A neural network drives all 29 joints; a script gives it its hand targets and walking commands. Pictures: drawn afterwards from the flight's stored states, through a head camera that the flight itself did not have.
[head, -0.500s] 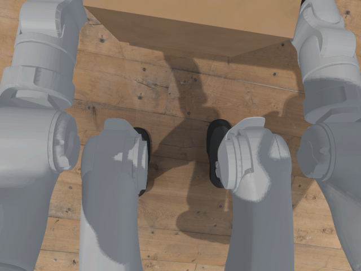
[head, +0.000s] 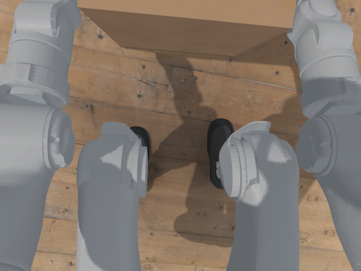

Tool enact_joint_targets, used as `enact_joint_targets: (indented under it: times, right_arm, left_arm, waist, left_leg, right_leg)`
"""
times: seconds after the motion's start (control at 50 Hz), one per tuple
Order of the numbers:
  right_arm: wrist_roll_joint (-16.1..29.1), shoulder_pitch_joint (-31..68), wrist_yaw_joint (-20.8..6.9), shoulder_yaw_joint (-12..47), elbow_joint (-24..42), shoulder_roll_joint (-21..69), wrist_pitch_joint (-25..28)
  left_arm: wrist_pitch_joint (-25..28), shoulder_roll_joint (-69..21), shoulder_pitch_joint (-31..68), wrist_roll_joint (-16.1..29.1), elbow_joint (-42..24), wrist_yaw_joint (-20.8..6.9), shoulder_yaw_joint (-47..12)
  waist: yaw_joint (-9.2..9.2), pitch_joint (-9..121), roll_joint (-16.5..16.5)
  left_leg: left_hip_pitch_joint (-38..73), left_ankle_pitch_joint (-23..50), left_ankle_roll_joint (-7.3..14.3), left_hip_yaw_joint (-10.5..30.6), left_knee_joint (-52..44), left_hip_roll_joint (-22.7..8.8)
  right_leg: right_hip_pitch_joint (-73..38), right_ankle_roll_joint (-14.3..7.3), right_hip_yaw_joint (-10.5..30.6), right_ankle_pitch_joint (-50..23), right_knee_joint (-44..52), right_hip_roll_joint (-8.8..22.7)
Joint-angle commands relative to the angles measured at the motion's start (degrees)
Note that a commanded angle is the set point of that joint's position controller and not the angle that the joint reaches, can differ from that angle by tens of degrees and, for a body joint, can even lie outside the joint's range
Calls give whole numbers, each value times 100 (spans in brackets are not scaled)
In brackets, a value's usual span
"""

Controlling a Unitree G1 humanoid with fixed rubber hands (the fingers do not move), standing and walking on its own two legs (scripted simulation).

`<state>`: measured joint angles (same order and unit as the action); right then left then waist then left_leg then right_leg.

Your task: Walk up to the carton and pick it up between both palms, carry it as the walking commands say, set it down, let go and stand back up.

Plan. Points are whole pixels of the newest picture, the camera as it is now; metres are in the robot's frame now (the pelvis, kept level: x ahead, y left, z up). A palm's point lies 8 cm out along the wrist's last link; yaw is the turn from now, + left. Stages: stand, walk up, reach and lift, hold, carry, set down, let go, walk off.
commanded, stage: set down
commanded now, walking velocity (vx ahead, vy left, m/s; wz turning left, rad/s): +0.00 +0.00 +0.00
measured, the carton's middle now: out of the picture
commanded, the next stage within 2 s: none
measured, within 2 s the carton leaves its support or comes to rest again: rests again in 0.76 s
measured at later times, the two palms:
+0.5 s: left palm out of the picture +0.55 +0.17 -0.16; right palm out of the picture +0.54 -0.20 -0.16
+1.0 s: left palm out of the picture +0.56 +0.18 -0.18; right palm out of the picture +0.54 -0.21 -0.18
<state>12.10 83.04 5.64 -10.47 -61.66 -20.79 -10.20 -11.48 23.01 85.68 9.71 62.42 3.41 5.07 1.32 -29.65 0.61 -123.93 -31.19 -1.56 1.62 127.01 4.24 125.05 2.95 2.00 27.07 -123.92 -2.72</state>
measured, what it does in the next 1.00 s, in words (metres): stands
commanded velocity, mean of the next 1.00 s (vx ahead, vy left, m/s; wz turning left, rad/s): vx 0.00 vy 0.00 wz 0.00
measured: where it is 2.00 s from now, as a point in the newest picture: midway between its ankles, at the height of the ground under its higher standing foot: (178, 169)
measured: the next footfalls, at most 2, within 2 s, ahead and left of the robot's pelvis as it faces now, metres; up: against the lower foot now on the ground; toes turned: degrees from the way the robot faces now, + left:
none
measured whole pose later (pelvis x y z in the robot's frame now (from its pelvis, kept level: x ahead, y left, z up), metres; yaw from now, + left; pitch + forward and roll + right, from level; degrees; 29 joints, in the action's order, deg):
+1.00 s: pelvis +0.02 +0.00 +0.01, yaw +0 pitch +31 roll -1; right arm 12.2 81.3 6.4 -8.9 -61.5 -21.9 -2.1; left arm -3.8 23.8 82.5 12.6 59.9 6.0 3.3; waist 1.5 -30.2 0.2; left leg -123.9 -34.2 -1.7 1.6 126.6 4.0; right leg 125.3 3.0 2.0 30.0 -123.8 -2.5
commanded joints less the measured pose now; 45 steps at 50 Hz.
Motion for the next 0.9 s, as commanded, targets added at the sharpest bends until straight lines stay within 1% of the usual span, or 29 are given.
enact_joint_targets:
  times: [0.0, 0.02, 0.06, 0.12, 0.14, 0.16, 0.24, 0.28, 0.34, 0.36, 0.4, 0.46, 0.52, 0.56, 0.58, 0.6, 0.62, 0.64, 0.66, 0.7, 0.72, 0.74, 0.8, 0.82, 0.84, 0.86, 0.88]
  right_arm:
    - [273, 3816, -1500, 1469, 1324, 4871, 213]
    - [249, 3764, -1526, 1444, 1291, 4896, 199]
    - [202, 3695, -1551, 1431, 1259, 4851, 188]
    - [116, 3525, -1591, 1382, 1111, 4865, 159]
    - [85, 3489, -1612, 1363, 1089, 4912, 147]
    - [55, 3440, -1615, 1344, 1064, 4907, 151]
    - [-29, 3146, -1612, 1347, 1016, 5014, 180]
    - [-54, 3044, -1592, 1363, 1045, 5053, 205]
    - [-131, 2899, -1555, 1316, 999, 5063, 236]
    - [-136, 2911, -1544, 1313, 1031, 5047, 246]
    - [-197, 2900, -1512, 1278, 1013, 4955, 265]
    - [-256, 2864, -1437, 1193, 1004, 4652, 298]
    - [-336, 2771, -1318, 1036, 938, 4055, 367]
    - [-381, 2642, -1196, 891, 859, 3517, 445]
    - [-403, 2564, -1132, 820, 823, 3212, 492]
    - [-405, 2472, -1057, 744, 761, 2896, 542]
    - [-418, 2356, -954, 634, 696, 2460, 605]
    - [-426, 2167, -838, 527, 622, 1952, 660]
    - [-426, 1942, -687, 368, 536, 1327, 726]
    - [-354, 1526, -345, 167, 367, 40, 853]
    - [-321, 1485, -217, 123, 342, -241, 871]
    - [-298, 1506, -122, 81, 336, -446, 891]
    - [-143, 1456, 16, 57, 313, -682, 928]
    - [-145, 1444, 49, 4, 394, -809, 962]
    - [-108, 1395, 73, 16, 432, -859, 983]
    - [-92, 1340, 85, 13, 452, -924, 1002]
    - [-77, 1333, 97, 25, 558, -975, 1015]
  left_arm:
    - [311, -5256, 3508, 424, -1538, -1382, -1364]
    - [307, -5245, 3509, 409, -1536, -1383, -1357]
    - [299, -5234, 3425, 382, -1440, -1393, -1290]
    - [293, -5236, 3281, 307, -1286, -1418, -1226]
    - [300, -5189, 3284, 280, -1287, -1422, -1178]
    - [299, -5220, 3200, 254, -1242, -1435, -1174]
    - [358, -5202, 2962, 178, -1221, -1446, -1103]
    - [388, -5210, 2821, 161, -1198, -1450, -1060]
    - [445, -5124, 2769, 120, -1212, -1450, -1029]
    - [450, -5089, 2730, 91, -1175, -1449, -1003]
    - [482, -5007, 2724, 55, -1134, -1440, -954]
    - [516, -4627, 2714, 9, -1078, -1376, -890]
    - [571, -4126, 2623, -5, -1015, -1249, -823]
    - [634, -3652, 2554, 1, -961, -1109, -770]
    - [666, -3407, 2467, 7, -891, -1032, -743]
    - [702, -3100, 2414, 12, -827, -943, -674]
    - [753, -2678, 2320, 8, -769, -826, -578]
    - [803, -2202, 2229, 24, -749, -697, -476]
    - [853, -1515, 2108, -4, -671, -525, -292]
    - [943, -230, 1836, 50, -545, -182, -94]
    - [944, 69, 1773, 73, -497, -67, -82]
    - [930, 240, 1731, 125, -453, 18, -128]
    - [953, 621, 1638, 178, -516, 184, -142]
    - [957, 648, 1539, 207, -563, 220, -139]
    - [968, 696, 1461, 233, -611, 244, -121]
    - [965, 657, 1408, 294, -679, 252, -166]
    - [965, 729, 1330, 302, -714, 263, -146]
  waist:
    - [168, 8071, -304]
    - [162, 7952, -323]
    - [191, 7732, -240]
    - [206, 7301, -251]
    - [149, 7224, -216]
    - [171, 7134, -217]
    - [115, 7094, -184]
    - [86, 7160, -157]
    - [95, 7173, -144]
    - [64, 7186, -158]
    - [43, 7079, -160]
    - [-3, 7064, -126]
    - [16, 7036, -158]
    - [14, 7096, -191]
    - [55, 7124, -174]
    - [57, 7137, -185]
    - [43, 7152, -185]
    - [89, 7170, -178]
    - [70, 7126, -211]
    - [121, 7138, -229]
    - [129, 7162, -257]
    - [187, 7203, -223]
    - [180, 7588, -287]
    - [233, 7750, -276]
    - [226, 7979, -276]
    - [268, 8223, -291]
    - [239, 8468, -280]
  left_leg:
    - [2907, 867, 157, -369, -1165, 38]
    - [2864, 837, 154, -355, -1167, 33]
    - [2709, 736, 172, -340, -1172, 35]
    - [2422, 649, 176, -346, -1161, 38]
    - [2333, 602, 175, -347, -1193, 44]
    - [2256, 607, 175, -341, -1188, 43]
    - [2027, 895, 144, -379, -1143, 72]
    - [1914, 1032, 136, -400, -1107, 85]
    - [1778, 1133, 117, -433, -1083, 86]
    - [1775, 1156, 113, -439, -1077, 83]
    - [1619, 1050, 106, -455, -1086, 88]
    - [1623, 945, 90, -466, -1108, 48]
    - [1660, 798, 61, -468, -1131, -1]
    - [1784, 782, 34, -470, -1150, -34]
    - [1876, 812, 24, -462, -1157, -54]
    - [1930, 779, 15, -460, -1162, -78]
    - [2050, 780, 7, -441, -1179, -105]
    - [2129, 774, -15, -441, -1186, -122]
    - [2207, 756, -24, -429, -1219, -154]
    - [2333, 681, -62, -404, -1231, -204]
    - [2375, 648, -67, -361, -1264, -230]
    - [2384, 634, -71, -338, -1258, -250]
    - [2731, 803, -74, -302, -1219, -305]
    - [2836, 958, -76, -285, -1208, -307]
    - [2933, 1115, -77, -267, -1176, -310]
    - [3083, 1258, -91, -254, -1162, -320]
    - [3198, 1443, -99, -251, -1123, -315]
  right_leg:
    - [-2688, -377, -637, -594, 694, -121]
    - [-2612, -387, -622, -559, 688, -111]
    - [-2522, -380, -631, -470, 705, -98]
    - [-2357, -382, -594, -411, 728, -83]
    - [-2331, -380, -585, -380, 736, -83]
    - [-2280, -377, -591, -401, 717, -83]
    - [-2368, -356, -558, -720, 697, -106]
    - [-2443, -338, -530, -891, 685, -113]
    - [-2475, -323, -514, -1042, 678, -142]
    - [-2499, -315, -502, -1066, 675, -136]
    - [-2504, -315, -480, -1003, 696, -139]
    - [-2501, -292, -480, -896, 706, -126]
    - [-2497, -272, -481, -749, 705, -96]
    - [-2535, -252, -491, -727, 708, -70]
    - [-2537, -232, -512, -727, 718, -59]
    - [-2568, -225, -503, -699, 733, -33]
    - [-2593, -207, -514, -690, 734, -11]
    - [-2663, -202, -512, -675, 765, 10]
    - [-2658, -192, -516, -652, 780, 38]
    - [-2795, -183, -488, -620, 826, 99]
    - [-2779, -175, -474, -609, 823, 124]
    - [-2791, -165, -473, -616, 832, 145]
    - [-2881, -157, -480, -799, 777, 175]
    - [-2916, -155, -505, -922, 754, 174]
    - [-3009, -158, -511, -1072, 716, 186]
    - [-3099, -165, -516, -1192, 701, 192]
    - [-3195, -166, -527, -1341, 678, 191]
